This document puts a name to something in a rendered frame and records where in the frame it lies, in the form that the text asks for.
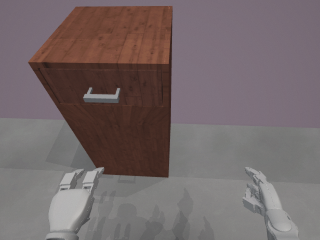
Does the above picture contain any cabinet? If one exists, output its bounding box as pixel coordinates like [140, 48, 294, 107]
[28, 6, 173, 178]

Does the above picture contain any drawer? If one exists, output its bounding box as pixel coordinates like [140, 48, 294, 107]
[40, 68, 163, 106]

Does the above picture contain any left robot hand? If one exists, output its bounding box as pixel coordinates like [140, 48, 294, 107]
[48, 167, 105, 234]

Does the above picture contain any handle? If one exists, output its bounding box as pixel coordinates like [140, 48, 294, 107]
[83, 87, 121, 103]

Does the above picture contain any left robot forearm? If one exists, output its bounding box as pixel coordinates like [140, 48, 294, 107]
[45, 230, 79, 240]

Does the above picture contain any right robot forearm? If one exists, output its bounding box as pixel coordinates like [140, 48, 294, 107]
[264, 209, 300, 240]

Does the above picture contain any right robot hand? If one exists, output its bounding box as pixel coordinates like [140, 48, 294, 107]
[243, 167, 284, 217]

